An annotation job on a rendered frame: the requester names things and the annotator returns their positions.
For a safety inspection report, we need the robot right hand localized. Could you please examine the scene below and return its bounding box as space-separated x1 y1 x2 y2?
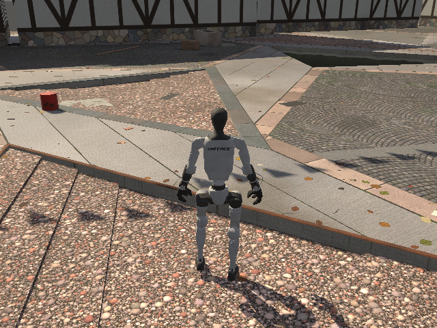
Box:
247 188 263 205

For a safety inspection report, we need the robot left hand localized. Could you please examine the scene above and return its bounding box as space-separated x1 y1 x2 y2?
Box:
176 187 192 202

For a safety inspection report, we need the robot left forearm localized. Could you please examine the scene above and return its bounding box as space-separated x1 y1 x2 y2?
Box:
178 164 192 190

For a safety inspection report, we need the left robot foot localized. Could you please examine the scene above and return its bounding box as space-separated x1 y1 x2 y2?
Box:
195 257 205 271

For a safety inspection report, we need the robot right forearm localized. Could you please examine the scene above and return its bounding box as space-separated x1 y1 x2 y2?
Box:
246 165 260 191

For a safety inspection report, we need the right robot upper arm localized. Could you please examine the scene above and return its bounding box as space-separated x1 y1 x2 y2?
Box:
233 137 253 175

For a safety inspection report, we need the left robot upper arm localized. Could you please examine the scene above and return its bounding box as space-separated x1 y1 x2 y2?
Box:
185 137 205 174

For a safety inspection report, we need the robot right thigh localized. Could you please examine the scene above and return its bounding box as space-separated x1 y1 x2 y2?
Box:
227 191 242 240

